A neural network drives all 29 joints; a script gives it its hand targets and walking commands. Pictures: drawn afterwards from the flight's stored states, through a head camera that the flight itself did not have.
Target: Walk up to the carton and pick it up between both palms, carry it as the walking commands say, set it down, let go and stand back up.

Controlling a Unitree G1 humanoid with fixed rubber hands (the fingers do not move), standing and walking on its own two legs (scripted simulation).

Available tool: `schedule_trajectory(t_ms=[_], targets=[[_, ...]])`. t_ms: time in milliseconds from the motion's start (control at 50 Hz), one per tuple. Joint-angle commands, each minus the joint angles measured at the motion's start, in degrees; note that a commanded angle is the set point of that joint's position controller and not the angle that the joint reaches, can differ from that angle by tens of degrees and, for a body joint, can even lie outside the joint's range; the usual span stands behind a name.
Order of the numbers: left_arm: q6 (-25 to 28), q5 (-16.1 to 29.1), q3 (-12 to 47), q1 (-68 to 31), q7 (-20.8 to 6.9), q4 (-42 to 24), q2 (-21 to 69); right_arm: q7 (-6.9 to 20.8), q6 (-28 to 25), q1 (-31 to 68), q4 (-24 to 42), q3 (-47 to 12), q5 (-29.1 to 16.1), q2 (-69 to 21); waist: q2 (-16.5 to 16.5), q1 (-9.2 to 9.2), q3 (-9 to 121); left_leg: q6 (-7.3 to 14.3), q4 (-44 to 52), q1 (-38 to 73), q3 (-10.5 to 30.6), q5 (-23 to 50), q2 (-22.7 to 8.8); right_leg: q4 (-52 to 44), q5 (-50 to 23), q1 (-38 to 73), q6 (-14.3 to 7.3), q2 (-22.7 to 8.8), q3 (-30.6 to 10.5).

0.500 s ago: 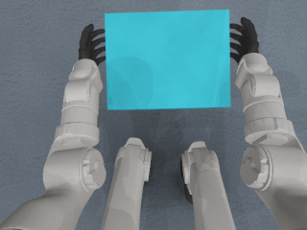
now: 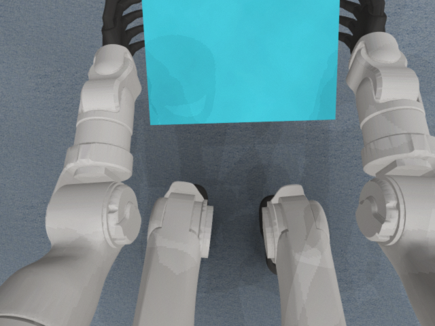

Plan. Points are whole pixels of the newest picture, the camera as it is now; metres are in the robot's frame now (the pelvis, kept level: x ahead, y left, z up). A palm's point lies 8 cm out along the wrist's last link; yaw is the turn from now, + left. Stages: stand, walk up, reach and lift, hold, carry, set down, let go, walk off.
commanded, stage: set down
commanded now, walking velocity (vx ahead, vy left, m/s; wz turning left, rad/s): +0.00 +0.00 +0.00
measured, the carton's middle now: (236, 64) +0.52 +0.01 -0.24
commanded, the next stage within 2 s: none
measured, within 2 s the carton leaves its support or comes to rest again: rests again in 0.50 s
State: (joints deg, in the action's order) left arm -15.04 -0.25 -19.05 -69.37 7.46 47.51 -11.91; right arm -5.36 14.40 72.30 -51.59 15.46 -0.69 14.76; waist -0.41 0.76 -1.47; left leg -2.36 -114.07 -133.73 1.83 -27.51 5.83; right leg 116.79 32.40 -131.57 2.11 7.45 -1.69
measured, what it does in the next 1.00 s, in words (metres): stands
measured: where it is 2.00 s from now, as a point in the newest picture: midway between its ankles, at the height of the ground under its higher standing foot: (232, 241)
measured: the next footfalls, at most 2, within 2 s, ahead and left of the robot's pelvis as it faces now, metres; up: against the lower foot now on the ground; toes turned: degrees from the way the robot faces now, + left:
none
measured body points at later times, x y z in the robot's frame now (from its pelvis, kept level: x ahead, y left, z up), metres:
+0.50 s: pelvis +0.01 +0.00 -0.03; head +0.36 -0.01 +0.25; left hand +0.54 +0.19 -0.19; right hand +0.56 -0.18 -0.19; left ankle +0.12 +0.12 -0.37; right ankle +0.10 -0.11 -0.37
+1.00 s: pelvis +0.00 +0.00 -0.04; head +0.36 -0.01 +0.24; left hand +0.54 +0.19 -0.20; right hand +0.56 -0.17 -0.19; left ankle +0.12 +0.11 -0.37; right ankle +0.10 -0.11 -0.37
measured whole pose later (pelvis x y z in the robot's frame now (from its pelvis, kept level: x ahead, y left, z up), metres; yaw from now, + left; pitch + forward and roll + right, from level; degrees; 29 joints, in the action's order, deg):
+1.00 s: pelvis +0.00 +0.00 -0.04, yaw +0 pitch +39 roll +1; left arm -10.4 4.6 -17.0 -76.4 5.6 58.3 -17.1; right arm -2.9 10.8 79.5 -59.2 13.8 -2.1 17.3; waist 0.2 0.7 -14.1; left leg -1.1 -124.1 -131.9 -0.3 -30.9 3.5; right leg 126.9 35.4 -130.2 0.7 5.5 -0.4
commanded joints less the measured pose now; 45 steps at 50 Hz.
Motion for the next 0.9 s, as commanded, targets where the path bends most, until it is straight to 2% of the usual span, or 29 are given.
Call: schedule_trajectory(t_ms=[0,60,140,240,300,560,720,880], targets=[[2.5,7.7,24.8,-39.6,-16.3,-8.3,49.3,16.4,-2.0,35.6,8.2,-22.3,-7.2,-50.9,0.1,0.35,69.6,1.1,4.6,43.1,-6.0,17.2,0.4,-8.7,-17.1,30.3,-1.4,-0.4,4.9],[2.9,8.3,24.8,-40.9,-16.2,-8.0,48.6,16.2,-2.3,36.6,7.7,-22.5,-7.6,-50.2,-0.1,0.57,68.4,1.1,3.3,41.8,-6.0,16.7,0.3,-7.4,-16.7,30.0,-1.4,-0.6,4.8],[3.8,8.9,23.9,-42.3,-16.3,-7.0,47.0,15.8,-2.9,37.9,7.0,-22.6,-7.6,-49.5,-2.1,0.2,63.4,1.5,1.6,38.9,-5.5,16.2,0.1,-5.9,-16.6,28.9,-1.3,-0.6,4.5],[5.1,9.5,23.8,-42.0,-15.9,-6.5,46.0,15.4,-4.1,39.0,8.1,-23.8,-9.2,-49.7,-2.3,1.73,63.3,1.7,-0.8,39.2,-5.7,19.8,0.1,-3.9,-20.3,30.5,-1.3,-0.4,3.9],[5.5,10.1,24.5,-41.5,-15.8,-6.7,45.9,14.9,-4.5,38.4,7.7,-24.4,-9.8,-50.0,-2.3,1.95,63.8,1.7,-1.7,39.3,-5.8,21.2,0.1,-3.2,-22.0,32.0,-1.3,-0.3,3.6],[6.2,10.5,23.6,-41.7,-16.2,-4.2,44.2,14.5,-5.2,37.1,4.2,-22.3,-8.6,-47.9,-1.5,0.99,55.8,1.6,-2.8,35.2,-5.3,17.8,-0.1,-2.0,-19.3,29.2,-2.0,-0.7,3.0],[6.2,9.6,21.5,-41.7,-16.6,-0.6,43.4,15.5,-4.9,35.8,0.8,-20.0,-7.0,-46.8,-0.9,0.43,48.7,1.8,-2.6,32.7,-4.8,14.0,-0.3,-1.8,-15.3,25.5,-2.3,-1.2,3.0],[6.1,9.1,20.3,-40.8,-17.1,1.5,43.1,16.4,-4.5,33.8,-1.5,-18.1,-5.5,-45.9,-0.7,-0.23,44.6,2.0,-2.9,31.6,-4.2,13.3,-0.3,-1.3,-14.4,23.3,-2.7,-1.6,2.9]])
